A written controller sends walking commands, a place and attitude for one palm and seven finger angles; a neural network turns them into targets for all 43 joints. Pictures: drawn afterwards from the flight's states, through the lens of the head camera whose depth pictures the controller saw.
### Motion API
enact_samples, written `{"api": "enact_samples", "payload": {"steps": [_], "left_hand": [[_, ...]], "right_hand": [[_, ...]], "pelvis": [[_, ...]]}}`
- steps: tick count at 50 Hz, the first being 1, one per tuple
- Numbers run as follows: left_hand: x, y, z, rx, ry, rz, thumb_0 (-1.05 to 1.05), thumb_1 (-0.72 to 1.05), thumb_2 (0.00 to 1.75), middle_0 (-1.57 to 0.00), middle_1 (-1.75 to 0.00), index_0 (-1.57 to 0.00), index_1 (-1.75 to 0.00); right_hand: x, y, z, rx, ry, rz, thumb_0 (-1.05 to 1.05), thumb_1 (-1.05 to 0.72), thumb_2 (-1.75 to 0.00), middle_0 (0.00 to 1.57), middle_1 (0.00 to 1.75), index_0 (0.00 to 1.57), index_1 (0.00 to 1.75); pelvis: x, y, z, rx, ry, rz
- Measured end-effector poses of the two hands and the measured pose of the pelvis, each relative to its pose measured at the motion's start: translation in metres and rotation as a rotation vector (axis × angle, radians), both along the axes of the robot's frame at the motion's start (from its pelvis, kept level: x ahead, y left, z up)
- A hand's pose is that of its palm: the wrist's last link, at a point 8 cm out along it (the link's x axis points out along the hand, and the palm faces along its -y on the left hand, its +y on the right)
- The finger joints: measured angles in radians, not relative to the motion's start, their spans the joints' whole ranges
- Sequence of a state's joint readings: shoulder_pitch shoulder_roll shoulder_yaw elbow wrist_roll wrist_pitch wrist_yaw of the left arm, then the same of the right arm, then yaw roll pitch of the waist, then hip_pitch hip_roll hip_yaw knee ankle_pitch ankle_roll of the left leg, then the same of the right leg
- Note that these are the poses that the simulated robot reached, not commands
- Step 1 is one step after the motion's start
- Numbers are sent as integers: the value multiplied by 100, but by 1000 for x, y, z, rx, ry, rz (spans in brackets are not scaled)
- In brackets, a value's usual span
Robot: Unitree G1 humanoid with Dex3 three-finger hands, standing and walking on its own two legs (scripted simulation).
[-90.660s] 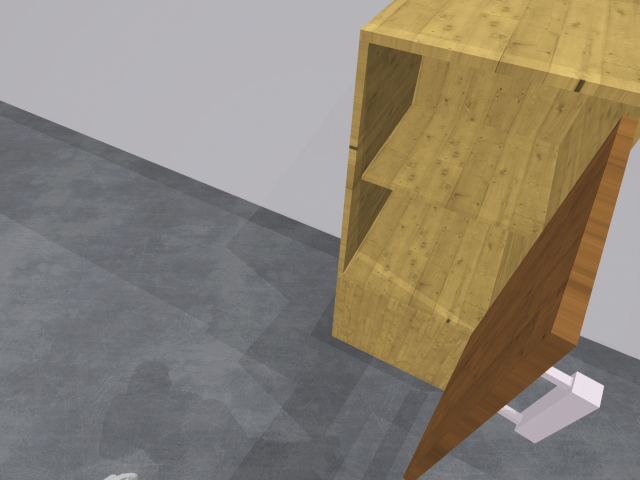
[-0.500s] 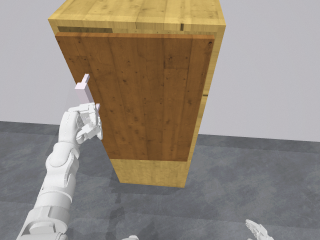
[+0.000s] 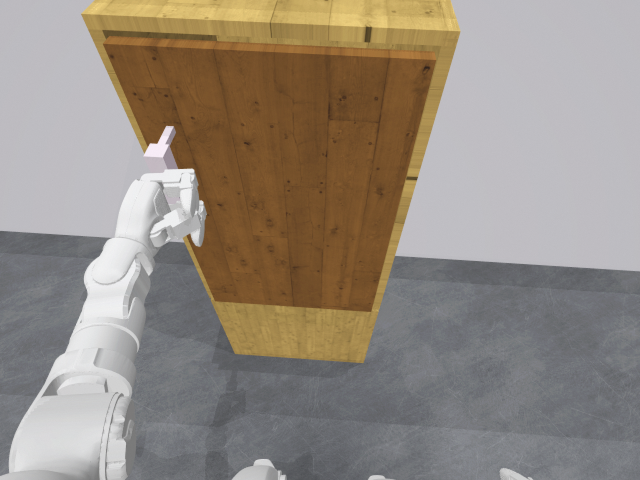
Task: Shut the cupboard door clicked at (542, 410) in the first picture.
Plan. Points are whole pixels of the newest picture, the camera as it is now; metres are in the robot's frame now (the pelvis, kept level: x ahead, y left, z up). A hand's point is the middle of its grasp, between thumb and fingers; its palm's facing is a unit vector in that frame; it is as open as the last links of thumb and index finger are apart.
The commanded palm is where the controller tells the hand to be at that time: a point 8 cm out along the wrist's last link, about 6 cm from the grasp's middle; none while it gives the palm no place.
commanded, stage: push the door shut along its arc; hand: left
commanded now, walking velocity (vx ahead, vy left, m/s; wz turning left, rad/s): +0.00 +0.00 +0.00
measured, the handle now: (176, 177) +0.49 +0.20 +0.09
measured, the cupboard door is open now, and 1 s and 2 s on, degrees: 0 0 0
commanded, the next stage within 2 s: pull the fist back off the door in 0.12 s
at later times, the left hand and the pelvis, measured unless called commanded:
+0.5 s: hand (201, 213) +0.42 +0.15 +0.10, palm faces +0.01 -1.00 -0.02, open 3.2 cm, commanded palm +0.41 +0.19 +0.09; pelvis -0.05 +0.00 -0.02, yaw +1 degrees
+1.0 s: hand (198, 246) +0.38 +0.15 +0.08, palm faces -0.03 -1.00 -0.02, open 3.1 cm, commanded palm +0.34 +0.20 +0.09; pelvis +0.01 +0.01 +0.00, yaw -3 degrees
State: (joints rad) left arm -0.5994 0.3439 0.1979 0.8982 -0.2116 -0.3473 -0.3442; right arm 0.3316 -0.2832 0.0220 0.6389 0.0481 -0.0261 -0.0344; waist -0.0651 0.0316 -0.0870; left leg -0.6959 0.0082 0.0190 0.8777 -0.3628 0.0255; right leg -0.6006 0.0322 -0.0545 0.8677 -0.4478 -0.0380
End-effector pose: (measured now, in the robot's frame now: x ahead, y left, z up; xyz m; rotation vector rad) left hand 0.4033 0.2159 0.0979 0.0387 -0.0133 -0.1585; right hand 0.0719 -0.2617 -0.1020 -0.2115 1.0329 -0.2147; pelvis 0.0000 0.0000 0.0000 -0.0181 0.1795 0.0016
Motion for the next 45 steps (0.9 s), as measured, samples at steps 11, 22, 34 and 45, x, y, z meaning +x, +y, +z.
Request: {"api": "enact_samples", "payload": {"steps": [11,22,34,45], "left_hand": [[2,2,0,2,2,-24,2,90,89,-142,-149,-138,-150],[-2,-8,-1,-25,-13,173,2,90,90,-145,-149,-139,-150],[-4,-15,-7,-19,0,125,1,90,90,-135,-150,-132,-150],[-22,-17,-17,-26,-21,129,2,90,89,-130,-149,-130,-150]], "right_hand": [[-26,1,-11,-28,47,23,1,-91,-90,21,30,20,30],[-47,9,-14,-13,6,45,1,-91,-90,21,30,20,30],[-76,9,-15,1,28,-29,1,-91,-90,21,30,20,30],[-35,13,1,23,-27,-63,1,-91,-90,21,30,20,30]], "pelvis": [[-23,2,-10,-16,23,32],[-45,4,-18,-20,35,25],[-46,8,-18,-16,23,-17],[-11,11,-2,-3,2,-58]]}}
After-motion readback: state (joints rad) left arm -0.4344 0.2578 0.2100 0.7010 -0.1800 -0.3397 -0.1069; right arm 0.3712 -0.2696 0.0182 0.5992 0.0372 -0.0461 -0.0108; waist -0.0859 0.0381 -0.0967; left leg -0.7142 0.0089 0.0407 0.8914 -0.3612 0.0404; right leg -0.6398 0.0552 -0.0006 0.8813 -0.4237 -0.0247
